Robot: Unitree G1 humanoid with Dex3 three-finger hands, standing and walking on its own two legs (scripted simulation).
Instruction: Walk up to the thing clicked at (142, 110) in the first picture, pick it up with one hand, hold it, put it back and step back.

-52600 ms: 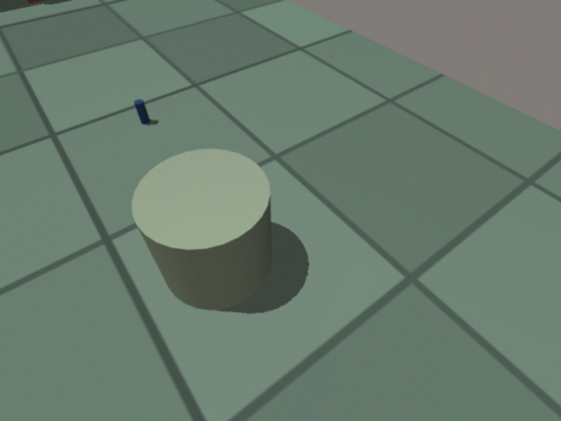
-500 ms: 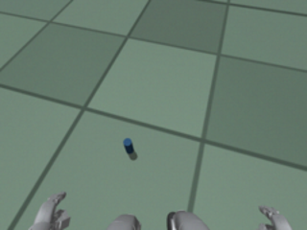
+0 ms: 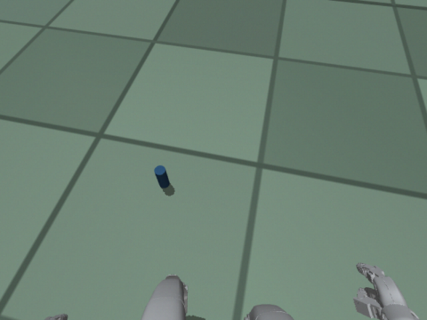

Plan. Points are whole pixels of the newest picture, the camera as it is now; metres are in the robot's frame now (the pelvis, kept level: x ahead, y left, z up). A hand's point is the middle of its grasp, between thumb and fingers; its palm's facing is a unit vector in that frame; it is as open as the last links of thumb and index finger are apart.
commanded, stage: step back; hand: left
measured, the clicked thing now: (162, 177) +0.73 +0.28 -0.68
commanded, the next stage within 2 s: stand in 1.82 s
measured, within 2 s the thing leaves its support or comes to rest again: neither
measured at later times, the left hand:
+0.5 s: hand out of the picture -0.04 +0.23 -0.13, palm faces +0.09 -0.94 -0.34, open 7.4 cm
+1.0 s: hand out of the picture -0.24 +0.22 -0.12, palm faces +0.14 -0.87 -0.47, open 7.4 cm
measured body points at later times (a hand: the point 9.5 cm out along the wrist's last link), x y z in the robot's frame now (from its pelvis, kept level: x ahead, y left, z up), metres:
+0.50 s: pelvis -0.15 -0.04 +0.02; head -0.09 -0.01 +0.46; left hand -0.05 +0.28 -0.11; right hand -0.04 -0.34 -0.09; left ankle -0.12 +0.08 -0.71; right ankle -0.16 -0.18 -0.62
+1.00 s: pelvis -0.27 -0.08 +0.01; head -0.24 -0.09 +0.46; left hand -0.24 +0.27 -0.09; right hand -0.17 -0.39 -0.13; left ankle -0.28 +0.05 -0.71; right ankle -0.25 -0.21 -0.71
